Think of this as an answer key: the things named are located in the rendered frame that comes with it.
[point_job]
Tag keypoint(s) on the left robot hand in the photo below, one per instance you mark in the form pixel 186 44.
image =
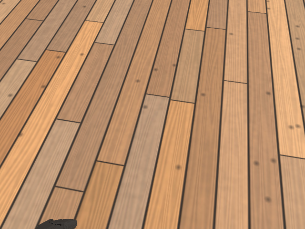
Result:
pixel 58 224

